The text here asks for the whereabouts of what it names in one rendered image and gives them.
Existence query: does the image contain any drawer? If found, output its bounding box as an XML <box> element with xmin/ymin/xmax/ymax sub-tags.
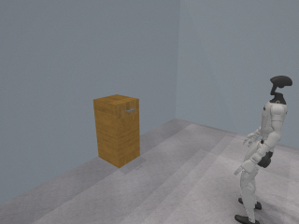
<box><xmin>117</xmin><ymin>100</ymin><xmax>138</xmax><ymax>120</ymax></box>

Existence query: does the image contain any left robot forearm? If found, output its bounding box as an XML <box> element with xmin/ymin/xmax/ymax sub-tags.
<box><xmin>249</xmin><ymin>133</ymin><xmax>279</xmax><ymax>164</ymax></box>

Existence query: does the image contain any robot right hand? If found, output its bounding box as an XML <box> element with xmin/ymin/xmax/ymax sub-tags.
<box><xmin>242</xmin><ymin>133</ymin><xmax>258</xmax><ymax>147</ymax></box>

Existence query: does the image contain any cabinet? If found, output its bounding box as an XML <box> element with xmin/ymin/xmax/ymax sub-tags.
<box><xmin>93</xmin><ymin>94</ymin><xmax>140</xmax><ymax>169</ymax></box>

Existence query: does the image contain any robot left foot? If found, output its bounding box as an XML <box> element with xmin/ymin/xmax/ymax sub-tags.
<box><xmin>235</xmin><ymin>215</ymin><xmax>260</xmax><ymax>224</ymax></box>

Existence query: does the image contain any handle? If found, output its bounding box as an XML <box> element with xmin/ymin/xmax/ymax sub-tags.
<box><xmin>125</xmin><ymin>108</ymin><xmax>135</xmax><ymax>113</ymax></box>

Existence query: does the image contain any right robot forearm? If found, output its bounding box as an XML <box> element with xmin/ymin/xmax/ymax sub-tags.
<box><xmin>254</xmin><ymin>126</ymin><xmax>262</xmax><ymax>137</ymax></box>

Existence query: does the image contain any robot foot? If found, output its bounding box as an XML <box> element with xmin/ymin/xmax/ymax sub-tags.
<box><xmin>235</xmin><ymin>215</ymin><xmax>260</xmax><ymax>224</ymax></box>
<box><xmin>238</xmin><ymin>198</ymin><xmax>262</xmax><ymax>210</ymax></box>

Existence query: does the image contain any robot right foot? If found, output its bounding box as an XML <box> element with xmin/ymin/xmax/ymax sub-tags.
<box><xmin>238</xmin><ymin>198</ymin><xmax>262</xmax><ymax>210</ymax></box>

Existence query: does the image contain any robot left hand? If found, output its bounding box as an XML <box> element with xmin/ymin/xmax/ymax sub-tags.
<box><xmin>234</xmin><ymin>160</ymin><xmax>256</xmax><ymax>181</ymax></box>

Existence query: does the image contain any robot left upper arm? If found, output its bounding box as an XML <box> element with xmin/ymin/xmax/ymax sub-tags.
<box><xmin>267</xmin><ymin>105</ymin><xmax>284</xmax><ymax>141</ymax></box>

